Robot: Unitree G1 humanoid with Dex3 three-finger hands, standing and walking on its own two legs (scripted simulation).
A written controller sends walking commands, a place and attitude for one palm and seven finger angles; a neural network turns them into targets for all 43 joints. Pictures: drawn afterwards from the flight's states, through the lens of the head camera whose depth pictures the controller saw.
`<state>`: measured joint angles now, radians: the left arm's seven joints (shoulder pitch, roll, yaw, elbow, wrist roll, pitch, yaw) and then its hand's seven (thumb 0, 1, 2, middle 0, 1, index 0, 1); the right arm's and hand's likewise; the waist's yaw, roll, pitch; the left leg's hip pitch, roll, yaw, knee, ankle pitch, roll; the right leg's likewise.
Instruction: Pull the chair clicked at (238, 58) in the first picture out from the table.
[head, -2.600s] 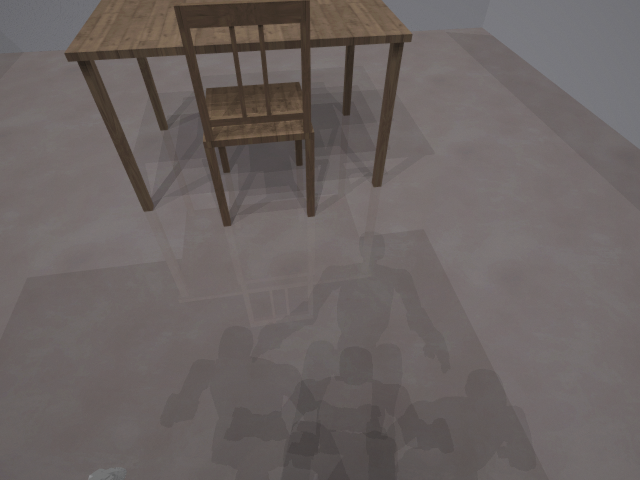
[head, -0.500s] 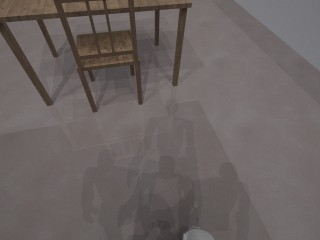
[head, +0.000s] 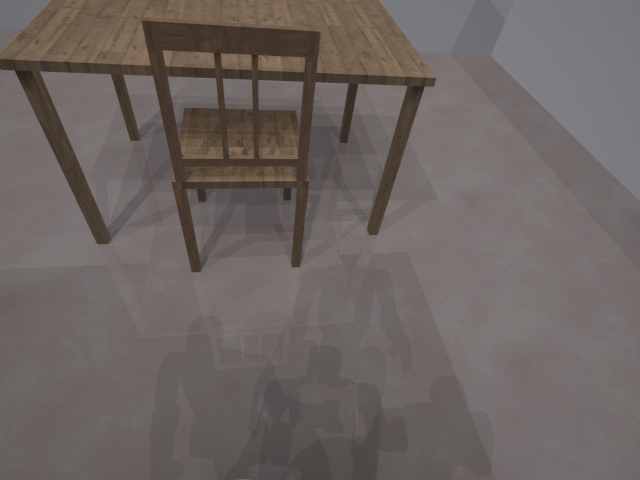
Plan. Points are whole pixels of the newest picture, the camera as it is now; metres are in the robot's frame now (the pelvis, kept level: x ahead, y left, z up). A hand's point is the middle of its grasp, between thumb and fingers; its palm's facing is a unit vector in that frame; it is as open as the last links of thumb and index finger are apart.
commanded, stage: walk to a spot facing it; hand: left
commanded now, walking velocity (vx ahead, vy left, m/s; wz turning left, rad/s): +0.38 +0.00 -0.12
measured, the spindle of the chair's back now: (222, 109) +0.98 +0.32 -0.07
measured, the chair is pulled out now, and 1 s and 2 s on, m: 0.00 0.00 0.00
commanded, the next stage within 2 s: turn to face it in 0.28 s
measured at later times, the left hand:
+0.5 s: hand (251, 362) +0.33 +0.13 -0.16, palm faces -0.11 -0.97 -0.22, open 7.4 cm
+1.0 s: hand (227, 384) +0.29 +0.16 -0.17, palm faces +0.15 -0.97 -0.19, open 7.3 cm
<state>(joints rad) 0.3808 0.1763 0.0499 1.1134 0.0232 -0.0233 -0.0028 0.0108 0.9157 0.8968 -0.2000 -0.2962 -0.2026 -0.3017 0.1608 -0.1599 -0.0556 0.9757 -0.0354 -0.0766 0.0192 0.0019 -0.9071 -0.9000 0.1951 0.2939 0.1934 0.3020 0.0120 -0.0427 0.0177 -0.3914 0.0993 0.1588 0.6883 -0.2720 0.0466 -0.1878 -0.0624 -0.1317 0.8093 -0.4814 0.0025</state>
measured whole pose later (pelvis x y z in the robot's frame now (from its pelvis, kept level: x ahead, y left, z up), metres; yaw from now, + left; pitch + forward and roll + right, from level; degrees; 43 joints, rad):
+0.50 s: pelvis +0.21 -0.05 -0.01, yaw -5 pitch -2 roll +1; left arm 0.13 0.18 0.05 1.02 0.02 -0.05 -0.01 0.01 0.91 0.90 -0.20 -0.30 -0.20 -0.30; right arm 0.48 -0.10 -0.03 1.20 -0.01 -0.04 -0.01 0.01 -0.91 -0.90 0.20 0.29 0.20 0.30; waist -0.06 0.00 0.09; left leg -0.06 0.11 0.20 0.77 -0.50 -0.02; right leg -0.42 -0.06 -0.15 0.64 -0.15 -0.07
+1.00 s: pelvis +0.28 -0.03 +0.02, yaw +5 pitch -1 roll -1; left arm 0.24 0.20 0.06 1.04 0.01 0.05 0.02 0.01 0.91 0.90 -0.20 -0.30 -0.20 -0.30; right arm 0.21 -0.17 -0.03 1.01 -0.03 0.01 -0.02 0.01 -0.92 -0.90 0.20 0.29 0.20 0.30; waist 0.00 -0.03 0.03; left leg -0.27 0.04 0.11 0.54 -0.25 0.04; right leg -0.36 -0.07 -0.12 0.89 -0.46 0.03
